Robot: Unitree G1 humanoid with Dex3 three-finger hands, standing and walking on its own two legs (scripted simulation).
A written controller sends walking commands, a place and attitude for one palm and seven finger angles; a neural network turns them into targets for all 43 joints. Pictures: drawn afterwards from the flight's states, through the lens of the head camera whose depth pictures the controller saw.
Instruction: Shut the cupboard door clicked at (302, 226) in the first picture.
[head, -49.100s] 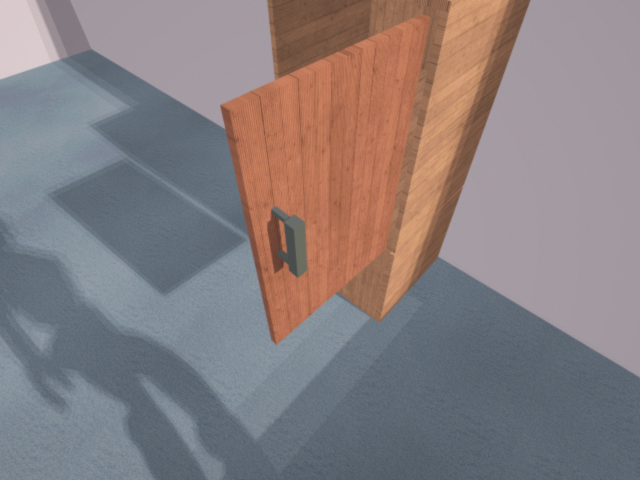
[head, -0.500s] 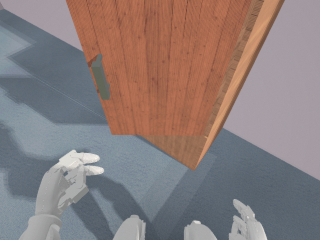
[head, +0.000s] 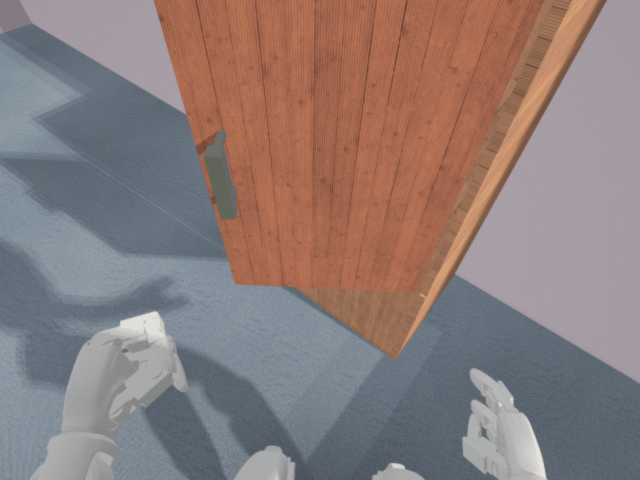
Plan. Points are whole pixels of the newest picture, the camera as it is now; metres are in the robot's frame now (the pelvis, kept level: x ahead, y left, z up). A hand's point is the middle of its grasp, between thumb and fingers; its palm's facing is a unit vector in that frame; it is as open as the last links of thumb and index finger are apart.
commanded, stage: raise the hand and make a fist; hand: left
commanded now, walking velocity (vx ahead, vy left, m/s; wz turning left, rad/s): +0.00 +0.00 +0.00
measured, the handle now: (224, 175) +0.50 +0.19 +0.08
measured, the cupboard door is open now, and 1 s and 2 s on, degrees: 36 36 36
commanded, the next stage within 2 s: bring the fist close to the handle in 0.66 s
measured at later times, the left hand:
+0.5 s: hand (184, 354) +0.23 +0.17 +0.08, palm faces +0.03 -1.00 -0.04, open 3.1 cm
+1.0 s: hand (196, 325) +0.26 +0.16 +0.08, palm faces +0.02 -1.00 -0.03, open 3.1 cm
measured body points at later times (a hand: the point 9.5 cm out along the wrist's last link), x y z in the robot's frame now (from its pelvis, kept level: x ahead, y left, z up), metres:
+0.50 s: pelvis +0.01 -0.02 +0.01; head +0.05 -0.03 +0.46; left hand +0.22 +0.22 +0.09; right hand +0.17 -0.26 -0.07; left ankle +0.02 +0.11 -0.66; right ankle +0.01 -0.13 -0.66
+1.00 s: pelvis +0.00 -0.02 +0.01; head +0.04 -0.03 +0.46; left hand +0.26 +0.22 +0.09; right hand +0.17 -0.25 -0.07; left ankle +0.02 +0.11 -0.66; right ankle +0.01 -0.13 -0.66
